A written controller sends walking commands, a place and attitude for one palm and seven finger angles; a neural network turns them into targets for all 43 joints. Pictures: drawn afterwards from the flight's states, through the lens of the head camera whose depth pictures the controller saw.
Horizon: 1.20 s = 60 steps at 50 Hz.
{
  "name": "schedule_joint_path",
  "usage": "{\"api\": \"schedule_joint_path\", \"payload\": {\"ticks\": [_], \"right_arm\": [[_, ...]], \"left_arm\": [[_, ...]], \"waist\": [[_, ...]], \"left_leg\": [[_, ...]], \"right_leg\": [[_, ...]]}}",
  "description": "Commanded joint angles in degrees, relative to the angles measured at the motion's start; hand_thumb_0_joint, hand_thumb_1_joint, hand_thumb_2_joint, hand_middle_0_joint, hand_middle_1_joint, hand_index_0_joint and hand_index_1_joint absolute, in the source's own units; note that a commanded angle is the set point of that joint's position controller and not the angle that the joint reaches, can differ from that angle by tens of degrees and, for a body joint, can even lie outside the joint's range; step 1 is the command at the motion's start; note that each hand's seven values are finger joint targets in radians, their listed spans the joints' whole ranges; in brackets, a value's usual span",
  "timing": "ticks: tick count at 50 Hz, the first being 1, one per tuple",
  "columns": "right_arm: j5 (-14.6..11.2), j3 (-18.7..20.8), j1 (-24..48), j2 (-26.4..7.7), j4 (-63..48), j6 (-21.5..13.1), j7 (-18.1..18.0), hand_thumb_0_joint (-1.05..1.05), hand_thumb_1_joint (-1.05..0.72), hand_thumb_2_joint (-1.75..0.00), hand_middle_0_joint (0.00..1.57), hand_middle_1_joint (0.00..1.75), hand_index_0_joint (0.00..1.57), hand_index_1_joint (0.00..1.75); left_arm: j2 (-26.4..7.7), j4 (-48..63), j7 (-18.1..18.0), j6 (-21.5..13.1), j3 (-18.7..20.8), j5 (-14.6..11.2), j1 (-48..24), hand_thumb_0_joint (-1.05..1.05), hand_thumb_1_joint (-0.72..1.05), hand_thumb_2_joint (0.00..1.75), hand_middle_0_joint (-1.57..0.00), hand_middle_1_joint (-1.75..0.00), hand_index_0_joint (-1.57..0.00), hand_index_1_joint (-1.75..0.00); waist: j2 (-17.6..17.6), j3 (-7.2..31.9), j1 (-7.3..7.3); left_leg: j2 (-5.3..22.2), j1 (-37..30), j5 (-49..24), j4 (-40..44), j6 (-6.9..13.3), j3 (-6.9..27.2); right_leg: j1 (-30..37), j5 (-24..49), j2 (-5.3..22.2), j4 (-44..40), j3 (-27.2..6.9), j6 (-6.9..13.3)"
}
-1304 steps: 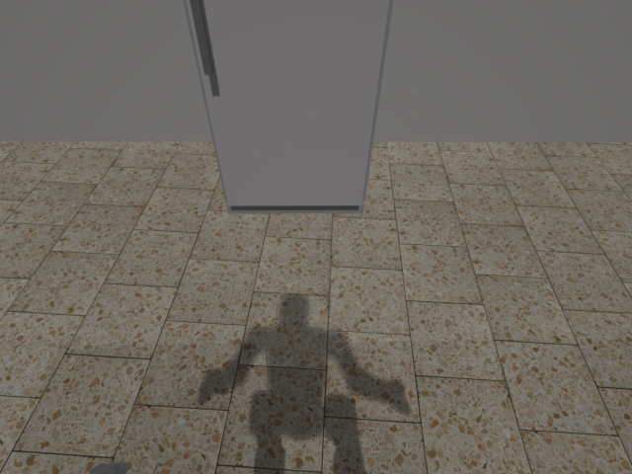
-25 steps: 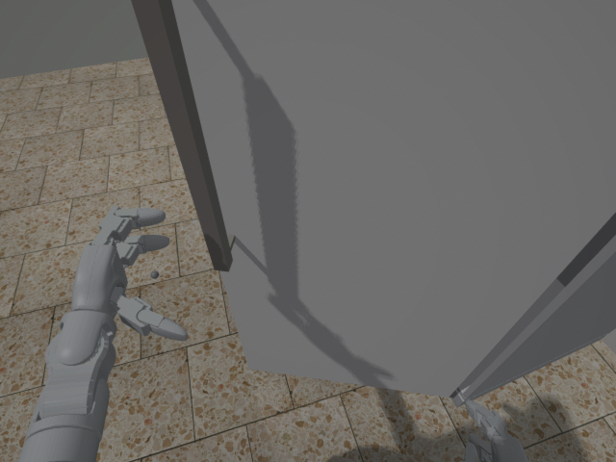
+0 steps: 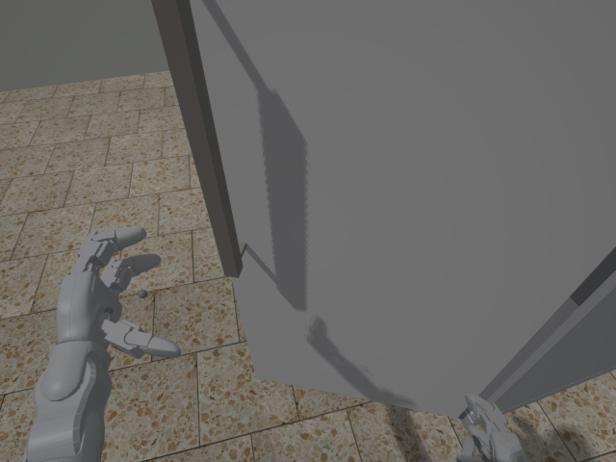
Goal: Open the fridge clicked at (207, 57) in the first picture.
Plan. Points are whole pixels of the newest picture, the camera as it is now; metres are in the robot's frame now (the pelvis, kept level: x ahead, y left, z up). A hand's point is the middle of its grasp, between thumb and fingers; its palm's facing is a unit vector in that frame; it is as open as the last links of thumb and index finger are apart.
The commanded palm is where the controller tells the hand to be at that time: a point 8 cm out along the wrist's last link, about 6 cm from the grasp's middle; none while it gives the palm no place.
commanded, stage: draw the hand back to the body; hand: left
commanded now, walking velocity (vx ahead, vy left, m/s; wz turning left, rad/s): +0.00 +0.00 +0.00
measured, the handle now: (217, 162) +0.44 +0.18 +0.17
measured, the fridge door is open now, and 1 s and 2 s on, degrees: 61 61 61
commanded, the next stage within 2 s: step back with the hand held close in 1.44 s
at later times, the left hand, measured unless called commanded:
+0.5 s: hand (93, 311) +0.23 +0.26 +0.13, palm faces +0.35 -0.90 -0.25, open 14.0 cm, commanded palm +0.18 +0.29 +0.15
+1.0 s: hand (44, 309) +0.20 +0.28 +0.17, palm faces +0.44 -0.82 -0.37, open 9.4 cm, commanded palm +0.15 +0.31 +0.19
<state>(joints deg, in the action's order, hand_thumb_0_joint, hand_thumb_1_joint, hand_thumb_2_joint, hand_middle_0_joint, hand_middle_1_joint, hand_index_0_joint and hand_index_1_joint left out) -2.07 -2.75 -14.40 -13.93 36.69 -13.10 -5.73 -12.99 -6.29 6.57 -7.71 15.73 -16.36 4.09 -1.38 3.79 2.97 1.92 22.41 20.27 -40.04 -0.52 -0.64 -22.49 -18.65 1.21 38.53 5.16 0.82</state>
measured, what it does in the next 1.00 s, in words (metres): stands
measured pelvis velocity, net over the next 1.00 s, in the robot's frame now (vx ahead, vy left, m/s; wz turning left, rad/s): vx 0.01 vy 0.02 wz -0.02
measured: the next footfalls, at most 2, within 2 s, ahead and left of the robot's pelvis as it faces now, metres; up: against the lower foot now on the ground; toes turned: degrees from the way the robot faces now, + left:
none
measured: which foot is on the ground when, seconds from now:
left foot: down 0.00-1.00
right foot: down 0.00-1.00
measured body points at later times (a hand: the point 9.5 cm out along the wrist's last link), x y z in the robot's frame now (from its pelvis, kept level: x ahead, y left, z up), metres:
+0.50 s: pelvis +0.00 +0.00 +0.01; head -0.01 -0.01 +0.46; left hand +0.20 +0.31 +0.15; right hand +0.20 -0.22 -0.05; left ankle +0.01 +0.12 -0.72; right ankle +0.01 -0.11 -0.72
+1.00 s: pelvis +0.01 +0.02 +0.02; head -0.02 +0.00 +0.47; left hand +0.18 +0.32 +0.19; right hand +0.20 -0.20 -0.06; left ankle +0.01 +0.12 -0.72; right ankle +0.02 -0.11 -0.72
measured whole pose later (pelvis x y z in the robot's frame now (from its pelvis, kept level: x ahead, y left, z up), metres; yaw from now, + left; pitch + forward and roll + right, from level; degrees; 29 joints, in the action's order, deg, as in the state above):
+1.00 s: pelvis +0.01 +0.02 +0.02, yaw -1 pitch -5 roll +0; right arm 1.1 -2.1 -12.5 -12.9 37.6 -9.2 -4.6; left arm -19.5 19.3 -5.3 -3.7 17.9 -3.4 23.9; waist -2.7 -0.6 5.0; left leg 0.6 5.0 14.7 -24.8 0.7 -2.4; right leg -5.6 -12.7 1.8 23.5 3.7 -0.6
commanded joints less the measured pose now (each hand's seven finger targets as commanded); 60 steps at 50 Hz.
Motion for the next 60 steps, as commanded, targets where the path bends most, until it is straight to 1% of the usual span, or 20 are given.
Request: {"api": "schedule_joint_path", "payload": {"ticks": [1, 6, 9, 12, 18, 19, 20, 22, 25, 28, 30, 31, 34, 36, 41, 48, 51, 53, 56, 60], "right_arm": [[0.07, 2.65, 5.37, -6.71, -10.18, -4.07, 0.16, 0.00, -0.90, -0.90, 0.20, 0.30, 0.20, 0.30], [-0.26, 2.60, 5.88, -6.79, -9.84, -4.39, -0.44, 0.00, -0.90, -0.90, 0.20, 0.30, 0.20, 0.30], [-0.46, 2.37, 6.35, -6.23, -10.41, -4.49, -0.18, 0.00, -0.90, -0.90, 0.20, 0.30, 0.20, 0.30], [-0.34, 2.47, 6.11, -6.48, -10.34, -4.74, -0.34, 0.00, -0.90, -0.90, 0.20, 0.30, 0.20, 0.30], [-0.58, 2.02, 6.74, -6.34, -9.99, -5.49, -1.08, 0.00, -0.90, -0.90, 0.20, 0.30, 0.20, 0.30], [1.22, 2.87, 7.26, -6.82, -8.83, -4.64, -0.86, 0.00, -0.90, -0.90, 0.20, 0.30, 0.20, 0.30], [1.57, 2.53, 7.43, -5.97, -9.07, -4.25, -0.64, 0.00, -0.90, -0.90, 0.20, 0.30, 0.20, 0.30], [1.74, 2.36, 7.65, -5.61, -9.03, -3.21, -0.37, 0.00, -0.90, -0.90, 0.20, 0.30, 0.20, 0.30], [1.95, 2.25, 8.08, -5.61, -9.04, -2.00, -0.31, 0.00, -0.90, -0.90, 0.20, 0.30, 0.20, 0.30], [2.12, 2.35, 8.73, -5.65, -8.86, -1.26, -0.55, 0.00, -0.90, -0.90, 0.20, 0.30, 0.20, 0.30], [2.29, 2.38, 8.98, -5.56, -8.76, -1.04, -0.52, 0.00, -0.90, -0.90, 0.20, 0.30, 0.20, 0.30], [2.47, 2.49, 9.06, -5.80, -8.38, -0.82, -0.57, 0.00, -0.90, -0.90, 0.20, 0.30, 0.20, 0.30], [2.45, 2.36, 9.48, -5.13, -8.45, -0.46, -0.24, 0.00, -0.90, -0.90, 0.20, 0.30, 0.20, 0.30], [2.78, 2.67, 9.55, -5.47, -8.25, -0.37, -0.14, 0.00, -0.90, -0.90, 0.20, 0.30, 0.20, 0.30], [2.92, 3.00, 9.80, -5.36, -8.29, 0.28, 0.48, 0.00, -0.90, -0.90, 0.20, 0.30, 0.20, 0.30], [2.93, 3.26, 9.61, -5.04, -8.46, 0.71, 0.89, 0.00, -0.90, -0.90, 0.20, 0.30, 0.20, 0.30], [2.96, 3.52, 9.89, -5.25, -8.41, 0.75, 0.86, 0.00, -0.90, -0.90, 0.20, 0.30, 0.20, 0.30], [2.93, 3.39, 9.80, -4.91, -8.38, 0.85, 0.80, 0.00, -0.90, -0.90, 0.20, 0.30, 0.20, 0.30], [2.88, 3.57, 9.84, -5.27, -8.10, 1.08, 0.63, 0.00, -0.90, -0.90, 0.20, 0.30, 0.20, 0.30], [2.86, 3.45, 10.12, -5.06, -8.23, 1.26, 0.52, 0.00, -0.90, -0.90, 0.20, 0.30, 0.20, 0.30]], "left_arm": [[-10.87, 18.05, -0.36, -1.26, 0.54, 2.67, -9.13, 0.00, -0.55, 0.20, -0.25, -1.15, -0.25, -1.15], [-13.42, 17.70, 1.02, 0.92, 7.66, -1.94, -3.82, 0.00, -0.55, 0.20, -0.25, -1.15, -0.25, -1.15], [-11.71, 21.65, 1.00, 2.29, 5.81, -1.32, -3.27, 0.00, -0.55, 0.20, -0.25, -1.15, -0.25, -1.15], [-12.06, 23.58, 1.13, 3.41, 6.00, -1.34, -3.23, 0.00, -0.55, 0.20, -0.25, -1.15, -0.25, -1.15], [-12.88, 27.37, 2.47, 4.79, 6.69, -2.09, -2.79, 0.00, -0.37, 0.29, -0.24, -1.04, -0.24, -1.04], [-22.67, 28.80, -4.25, 3.64, 8.91, 6.82, -2.05, 0.00, -0.33, 0.31, -0.24, -1.02, -0.24, -1.02], [-17.05, 27.44, -6.77, 3.48, 6.01, 7.64, 1.46, 0.00, -0.30, 0.32, -0.24, -1.00, -0.24, -1.00], [-14.54, 28.52, -9.30, 3.07, 3.00, 9.63, 4.57, 0.00, -0.22, 0.36, -0.24, -0.96, -0.24, -0.96], [-15.35, 32.00, -11.43, 2.32, 2.83, 11.32, 4.32, 0.00, -0.12, 0.41, -0.24, -0.89, -0.24, -0.89], [-15.69, 31.54, -12.48, 1.76, 3.30, 12.02, 4.63, 0.00, -0.01, 0.46, -0.23, -0.83, -0.23, -0.83], [-16.13, 33.11, -12.98, 1.24, 3.95, 12.56, 4.78, 0.00, 0.07, 0.50, -0.23, -0.79, -0.23, -0.79], [-17.27, 32.40, -13.18, 1.19, 5.27, 12.59, 6.22, 0.00, 0.10, 0.51, -0.23, -0.77, -0.23, -0.77], [-15.78, 33.94, -13.14, 0.65, 4.66, 12.81, 7.03, 0.00, 0.21, 0.57, -0.22, -0.70, -0.22, -0.70], [-17.25, 34.36, -13.33, 0.40, 6.54, 12.96, 9.42, 0.00, 0.28, 0.60, -0.22, -0.66, -0.22, -0.66], [-16.95, 35.17, -12.94, 0.36, 7.65, 12.83, 13.04, 0.00, 0.47, 0.69, -0.22, -0.55, -0.22, -0.55], [-17.34, 39.03, -13.04, -0.11, 9.11, 12.79, 13.76, 0.00, 0.72, 0.81, -0.21, -0.41, -0.21, -0.41], [-18.10, 39.22, -13.10, -0.20, 10.45, 12.68, 14.55, 0.00, 0.83, 0.87, -0.20, -0.34, -0.20, -0.34], [-17.82, 39.94, -13.14, -0.32, 10.48, 12.60, 14.13, 0.00, 0.90, 0.90, -0.20, -0.30, -0.20, -0.30], [-16.76, 37.34, -12.92, 0.07, 9.46, 12.52, 14.64, 0.00, 0.90, 0.90, -0.20, -0.30, -0.20, -0.30], [-16.67, 38.20, -13.05, -0.11, 9.15, 12.66, 12.90, 0.00, 0.90, 0.90, -0.20, -0.30, -0.20, -0.30]], "waist": [[-1.69, 8.29, -0.65], [2.72, 8.42, 1.34], [-1.83, 7.60, 1.20], [0.74, 7.18, 0.55], [-1.66, 5.94, 0.72], [-1.90, 3.26, 1.60], [-0.73, 1.13, 0.85], [-0.34, 1.03, 0.77], [-3.95, 1.74, 0.75], [0.39, 0.08, 0.68], [-2.46, 0.74, 0.92], [-0.82, 0.53, 1.24], [-3.51, -0.12, 1.20], [-1.39, 0.92, 1.85], [-0.98, -0.88, 1.97], [-3.39, -0.53, 1.93], [-0.81, -1.16, 2.10], [-3.33, -1.45, 1.97], [-0.62, -3.70, 1.71], [-2.22, -2.87, 1.71]], "left_leg": [[-1.80, -3.71, -12.05, 7.79, 1.84, 0.65], [-2.05, -3.22, -11.92, 8.74, 1.56, 0.26], [-2.21, -4.90, -13.12, 9.36, 1.40, -0.07], [-2.03, -5.58, -13.32, 9.41, 1.71, 0.16], [-2.10, -6.99, -11.93, 10.33, 1.62, 0.52], [-2.20, -6.24, -11.33, 11.63, 2.23, 0.05], [-2.24, -6.16, -10.72, 12.41, 2.19, 0.17], [-1.70, -8.75, -11.82, 13.66, 2.46, 0.02], [-1.54, -11.60, -11.60, 15.73, 2.08, 0.13], [-1.34, -12.02, -10.10, 17.34, 2.27, 0.21], [-1.48, -13.11, -10.18, 18.25, 2.15, 0.27], [-1.37, -13.06, -11.09, 18.48, 2.31, 0.22], [-1.34, -13.96, -11.70, 19.57, 1.81, 0.37], [-1.24, -14.45, -14.57, 19.54, 1.94, 0.32], [-1.11, -14.58, -17.44, 19.74, 1.72, -0.10], [-1.05, -15.52, -18.10, 20.15, 1.26, -0.15], [-0.97, -15.20, -17.55, 20.44, 1.33, -0.03], [-1.08, -15.46, -16.93, 20.48, 1.25, -0.26], [-0.95, -15.01, -15.32, 20.85, 1.63, -0.50], [-1.22, -15.27, -13.04, 21.24, 1.75, -0.31]], "right_leg": [[6.41, 11.85, -0.82, -6.38, -2.39, -0.17], [9.66, 11.89, -0.85, -8.26, -2.71, -0.44], [8.84, 13.17, -0.83, -8.13, -2.27, -0.29], [8.82, 13.50, -0.86, -8.80, -2.28, -0.56], [8.95, 11.50, -0.91, -10.08, -2.29, -0.42], [10.17, 9.74, 0.36, -13.83, -4.65, -0.40], [9.97, 8.76, 0.63, -13.94, -3.81, -0.44], [11.44, 9.71, 0.58, -14.20, -3.38, -0.50], [12.59, 8.85, 0.19, -15.01, -2.98, -0.47], [13.08, 6.95, -0.09, -16.48, -2.84, -0.70], [14.19, 7.23, -0.05, -16.63, -2.74, -0.49], [14.93, 8.04, -0.07, -17.21, -2.74, -0.48], [15.90, 8.66, -0.12, -17.21, -2.55, -0.34], [17.40, 11.21, -0.25, -17.43, -2.49, -0.27], [18.02, 14.06, -0.35, -17.91, -2.40, -0.34], [18.54, 14.24, -0.43, -18.02, -2.31, -0.31], [18.60, 13.68, -0.70, -18.61, -2.16, -0.34], [18.29, 13.24, -0.43, -18.55, -2.23, -0.38], [17.15, 11.91, -0.52, -19.53, -2.16, -0.51], [17.39, 9.73, -0.48, -19.60, -2.44, -0.50]]}}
